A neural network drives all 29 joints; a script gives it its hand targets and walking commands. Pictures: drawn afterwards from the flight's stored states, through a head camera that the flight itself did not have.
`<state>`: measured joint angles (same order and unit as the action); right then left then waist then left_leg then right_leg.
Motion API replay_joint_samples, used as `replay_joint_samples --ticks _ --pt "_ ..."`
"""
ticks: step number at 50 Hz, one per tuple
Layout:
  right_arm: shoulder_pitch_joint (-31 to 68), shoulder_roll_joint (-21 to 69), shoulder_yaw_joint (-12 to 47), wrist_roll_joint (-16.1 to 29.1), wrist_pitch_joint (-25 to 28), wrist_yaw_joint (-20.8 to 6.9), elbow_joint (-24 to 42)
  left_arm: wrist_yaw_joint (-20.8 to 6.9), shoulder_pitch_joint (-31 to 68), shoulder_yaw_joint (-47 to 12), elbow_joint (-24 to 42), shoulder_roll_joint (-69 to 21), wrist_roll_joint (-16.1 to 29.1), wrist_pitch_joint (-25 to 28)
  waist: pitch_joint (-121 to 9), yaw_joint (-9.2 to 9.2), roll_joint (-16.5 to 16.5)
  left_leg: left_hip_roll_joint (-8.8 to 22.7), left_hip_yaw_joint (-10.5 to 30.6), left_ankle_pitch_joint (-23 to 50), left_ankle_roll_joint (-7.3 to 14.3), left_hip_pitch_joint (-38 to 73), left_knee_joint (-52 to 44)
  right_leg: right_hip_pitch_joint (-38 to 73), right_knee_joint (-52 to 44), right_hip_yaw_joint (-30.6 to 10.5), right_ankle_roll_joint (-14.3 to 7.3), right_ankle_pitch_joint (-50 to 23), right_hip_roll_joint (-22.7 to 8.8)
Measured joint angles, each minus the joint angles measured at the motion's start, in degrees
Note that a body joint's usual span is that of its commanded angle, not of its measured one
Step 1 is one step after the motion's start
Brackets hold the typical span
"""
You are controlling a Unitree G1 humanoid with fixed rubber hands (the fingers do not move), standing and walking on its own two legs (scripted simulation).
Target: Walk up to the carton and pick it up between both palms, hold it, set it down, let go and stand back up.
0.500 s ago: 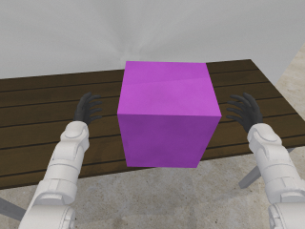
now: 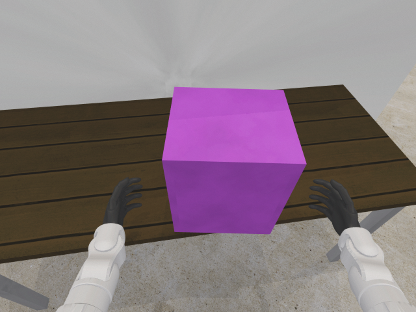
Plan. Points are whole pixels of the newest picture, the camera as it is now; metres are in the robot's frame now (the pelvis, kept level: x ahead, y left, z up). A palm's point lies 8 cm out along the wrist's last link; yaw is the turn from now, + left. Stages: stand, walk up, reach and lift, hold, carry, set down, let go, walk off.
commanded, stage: set down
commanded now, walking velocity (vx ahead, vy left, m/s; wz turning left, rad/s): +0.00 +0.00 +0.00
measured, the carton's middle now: (225, 165) +0.43 -0.02 +0.00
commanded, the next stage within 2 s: let go in 1.62 s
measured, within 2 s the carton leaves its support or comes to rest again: neither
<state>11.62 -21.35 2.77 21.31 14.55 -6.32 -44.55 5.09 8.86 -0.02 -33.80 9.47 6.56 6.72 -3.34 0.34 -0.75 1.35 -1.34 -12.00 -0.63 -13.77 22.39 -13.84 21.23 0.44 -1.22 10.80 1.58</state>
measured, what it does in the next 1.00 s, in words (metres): stands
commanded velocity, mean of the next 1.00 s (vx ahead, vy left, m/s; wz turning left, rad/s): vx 0.00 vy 0.00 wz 0.00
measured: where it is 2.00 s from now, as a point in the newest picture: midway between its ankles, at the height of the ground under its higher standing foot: outside the picture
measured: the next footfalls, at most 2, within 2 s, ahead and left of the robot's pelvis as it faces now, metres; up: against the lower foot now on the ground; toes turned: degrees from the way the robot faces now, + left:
none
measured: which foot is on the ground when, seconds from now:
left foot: down 0.00-1.00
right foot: down 0.00-1.00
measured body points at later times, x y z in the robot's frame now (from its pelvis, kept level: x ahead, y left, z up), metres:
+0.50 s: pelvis -0.01 +0.00 -0.01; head +0.00 +0.00 +0.44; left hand +0.25 +0.21 -0.05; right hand +0.25 -0.24 -0.05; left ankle -0.01 +0.12 -0.75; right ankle +0.00 -0.10 -0.75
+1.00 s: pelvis +0.01 +0.00 +0.00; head +0.01 +0.01 +0.45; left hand +0.21 +0.23 -0.07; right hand +0.20 -0.23 -0.07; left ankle -0.01 +0.12 -0.75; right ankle +0.00 -0.10 -0.75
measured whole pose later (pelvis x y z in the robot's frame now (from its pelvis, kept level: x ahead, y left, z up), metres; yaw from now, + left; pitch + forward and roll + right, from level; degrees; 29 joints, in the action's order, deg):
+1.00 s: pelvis +0.01 +0.00 +0.00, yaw +0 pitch -2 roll +0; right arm -5.0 -12.6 2.7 8.9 23.7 -1.7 -49.7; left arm 2.0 -7.0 0.6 -38.2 10.9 4.3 11.0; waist 1.4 0.7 -1.0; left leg 1.0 -0.9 -14.3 -0.7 -7.0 23.2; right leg -7.6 23.0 -0.5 -1.4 13.4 1.7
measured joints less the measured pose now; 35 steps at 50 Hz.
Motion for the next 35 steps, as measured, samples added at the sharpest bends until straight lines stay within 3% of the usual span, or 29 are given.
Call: replay_joint_samples --ticks 21,35 --pt "-3.9 4.1 1.4 -2.6 11.7 0.6 -8.7 0.5 -3.2 -1.8 -11.1 -0.2 1.9 13.9 1.1 0.14 -0.1 -0.3 0.2 -2.7 0.0 -4.5 7.3 -5.2 8.5 -0.6 -0.2 3.2 -0.1" --pt "-8.0 6.6 1.7 -6.1 13.6 2.2 -10.3 -0.4 -7.6 -0.9 -11.4 0.1 1.0 13.4 2.7 -0.1 -0.4 -0.3 0.8 -3.4 -0.4 -2.6 7.2 -3.4 8.8 -0.3 -0.5 4.2 0.1"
